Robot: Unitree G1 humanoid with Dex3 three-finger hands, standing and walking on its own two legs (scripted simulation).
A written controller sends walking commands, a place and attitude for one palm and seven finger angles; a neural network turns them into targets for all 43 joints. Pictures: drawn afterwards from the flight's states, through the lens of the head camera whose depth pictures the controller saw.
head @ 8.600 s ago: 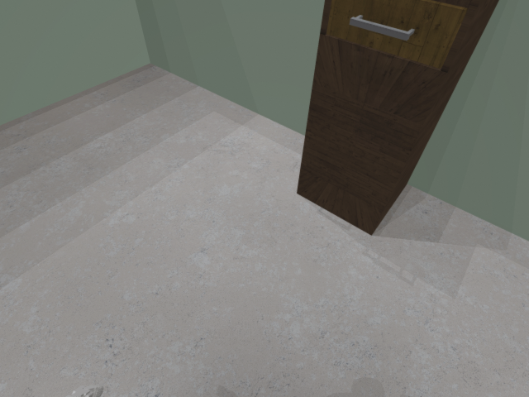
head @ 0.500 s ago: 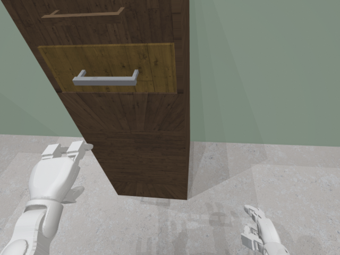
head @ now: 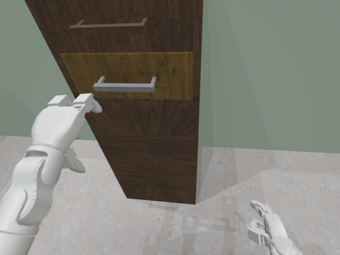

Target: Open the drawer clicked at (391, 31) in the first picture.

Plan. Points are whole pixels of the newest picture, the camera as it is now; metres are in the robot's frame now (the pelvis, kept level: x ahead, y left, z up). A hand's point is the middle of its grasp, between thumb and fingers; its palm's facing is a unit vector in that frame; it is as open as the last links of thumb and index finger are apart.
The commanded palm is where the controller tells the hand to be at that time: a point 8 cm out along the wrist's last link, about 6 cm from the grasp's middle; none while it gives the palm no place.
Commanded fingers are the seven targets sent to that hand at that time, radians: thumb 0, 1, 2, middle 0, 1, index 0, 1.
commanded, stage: raise the hand with hooked fingers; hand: left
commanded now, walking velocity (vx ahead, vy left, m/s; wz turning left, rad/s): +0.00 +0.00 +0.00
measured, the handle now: (125, 83) +0.54 +0.21 +0.13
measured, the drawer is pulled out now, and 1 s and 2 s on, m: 0.00 0.00 0.00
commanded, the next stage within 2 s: move the hooked fingers above the handle in 0.64 s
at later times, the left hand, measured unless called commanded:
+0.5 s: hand (68, 121) +0.30 +0.24 +0.21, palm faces +0.12 -0.05 -0.99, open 13.8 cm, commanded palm +0.25 +0.24 +0.28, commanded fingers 0.00 -0.50 0.30 -0.30 -1.20 -0.30 -1.20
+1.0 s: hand (79, 115) +0.32 +0.23 +0.20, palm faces +0.11 -0.04 -0.99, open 13.8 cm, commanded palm +0.29 +0.24 +0.27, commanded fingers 0.00 -0.50 0.30 -0.30 -1.20 -0.30 -1.20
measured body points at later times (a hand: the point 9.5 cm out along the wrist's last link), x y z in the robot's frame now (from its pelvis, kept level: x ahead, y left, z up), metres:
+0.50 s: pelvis -0.02 +0.00 +0.00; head -0.02 -0.04 +0.45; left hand +0.28 +0.24 +0.26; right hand +0.19 -0.21 -0.10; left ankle +0.05 +0.11 -0.74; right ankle -0.05 -0.12 -0.74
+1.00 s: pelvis -0.02 -0.01 +0.00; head -0.02 -0.05 +0.45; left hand +0.31 +0.23 +0.26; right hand +0.21 -0.22 -0.10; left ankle +0.05 +0.11 -0.74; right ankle -0.05 -0.12 -0.74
